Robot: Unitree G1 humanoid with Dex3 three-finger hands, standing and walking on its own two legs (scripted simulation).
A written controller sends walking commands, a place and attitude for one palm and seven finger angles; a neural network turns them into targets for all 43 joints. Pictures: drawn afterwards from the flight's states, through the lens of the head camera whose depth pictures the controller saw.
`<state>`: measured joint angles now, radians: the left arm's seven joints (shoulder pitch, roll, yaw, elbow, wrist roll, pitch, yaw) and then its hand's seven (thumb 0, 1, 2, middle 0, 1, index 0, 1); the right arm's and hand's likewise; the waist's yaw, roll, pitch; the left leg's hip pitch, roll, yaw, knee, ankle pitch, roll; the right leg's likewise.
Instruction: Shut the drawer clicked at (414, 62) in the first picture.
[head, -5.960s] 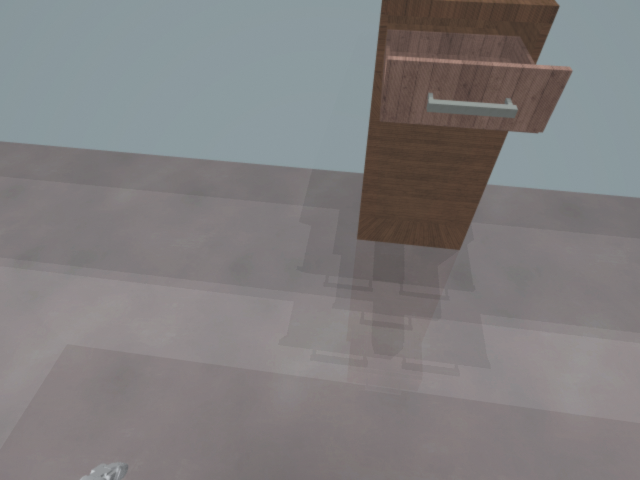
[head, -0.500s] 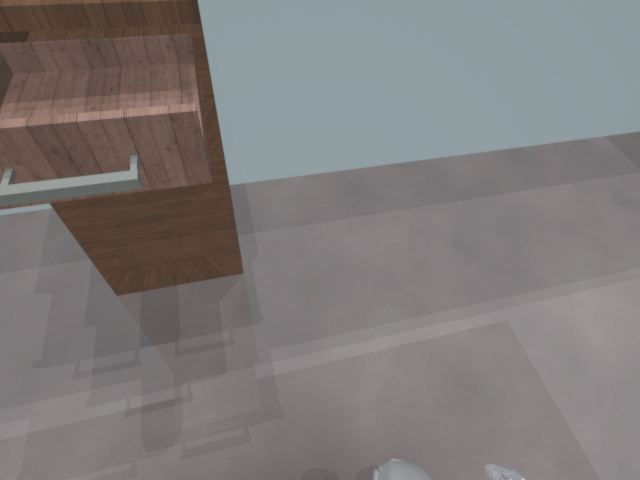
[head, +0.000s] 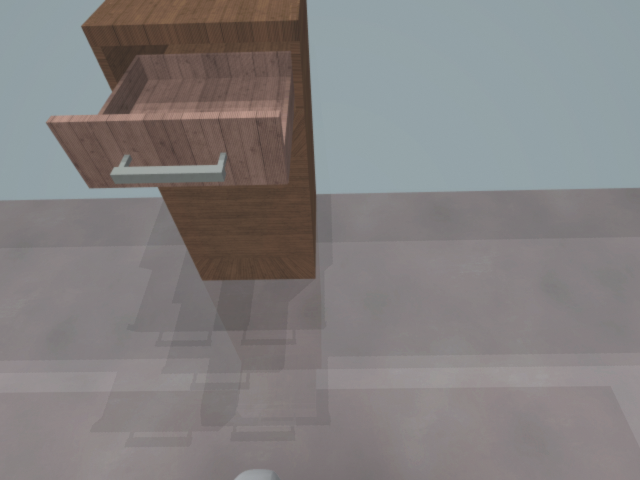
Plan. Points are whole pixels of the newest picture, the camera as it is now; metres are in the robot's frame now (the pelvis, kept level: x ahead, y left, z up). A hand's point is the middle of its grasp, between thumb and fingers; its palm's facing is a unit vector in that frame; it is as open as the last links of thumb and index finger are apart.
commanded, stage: take the last steps up to it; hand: left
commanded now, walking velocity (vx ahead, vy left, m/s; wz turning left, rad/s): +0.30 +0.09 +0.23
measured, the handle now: (171, 166) +0.59 +0.29 +0.04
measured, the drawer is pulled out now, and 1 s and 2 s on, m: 0.27 0.27 0.27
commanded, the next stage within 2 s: come to a stop and stand still in 0.88 s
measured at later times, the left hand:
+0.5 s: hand out of the picture +0.10 +0.25 -0.17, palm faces +0.10 -0.98 -0.17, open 7.4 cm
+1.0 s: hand (192, 417) +0.23 +0.22 -0.16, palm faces +0.16 -0.96 -0.22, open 7.2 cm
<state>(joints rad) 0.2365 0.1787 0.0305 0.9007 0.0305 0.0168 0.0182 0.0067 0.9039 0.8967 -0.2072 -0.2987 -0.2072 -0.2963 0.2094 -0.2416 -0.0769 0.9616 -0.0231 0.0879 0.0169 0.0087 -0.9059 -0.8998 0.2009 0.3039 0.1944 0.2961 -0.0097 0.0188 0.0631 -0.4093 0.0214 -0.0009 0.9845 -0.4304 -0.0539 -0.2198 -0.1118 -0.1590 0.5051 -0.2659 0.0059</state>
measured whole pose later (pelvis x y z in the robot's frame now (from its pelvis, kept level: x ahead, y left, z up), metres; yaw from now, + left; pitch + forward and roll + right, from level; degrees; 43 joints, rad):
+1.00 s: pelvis +0.23 +0.03 +0.00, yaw +6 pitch -1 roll -1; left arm 0.30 0.16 0.04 1.07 0.02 -0.04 0.01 -0.01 0.94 0.90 -0.20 -0.30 -0.20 -0.30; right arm 0.26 -0.17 -0.06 1.03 -0.03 0.00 -0.01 0.01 -0.92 -0.90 0.20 0.30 0.19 0.30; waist -0.01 0.03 0.00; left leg -0.49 0.11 0.05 0.88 -0.25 -0.02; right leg -0.18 0.00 -0.17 0.39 -0.19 -0.06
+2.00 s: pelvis +0.21 +0.00 +0.00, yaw +5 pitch -2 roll +0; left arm 0.25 0.15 0.02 1.13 0.00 0.01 0.03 0.01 0.93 0.90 -0.20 -0.30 -0.20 -0.30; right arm 0.32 -0.11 -0.01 1.16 -0.02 0.01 -0.04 0.01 -0.91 -0.90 0.20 0.30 0.19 0.30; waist 0.00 0.01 0.02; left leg -0.14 0.04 0.03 0.41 -0.23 -0.03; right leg -0.19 0.01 -0.09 0.41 -0.20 -0.04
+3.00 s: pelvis +0.22 +0.05 +0.00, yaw +4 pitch -2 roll +0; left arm 0.30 0.14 -0.01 1.10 0.02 0.00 0.03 0.01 0.91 0.90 -0.20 -0.30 -0.20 -0.30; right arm 0.29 -0.16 0.02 1.11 -0.02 -0.02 -0.02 0.01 -0.91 -0.90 0.20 0.30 0.20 0.30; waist 0.00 0.00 0.03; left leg -0.15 -0.03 0.06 0.47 -0.29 0.04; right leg -0.20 -0.06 -0.05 0.49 -0.25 0.03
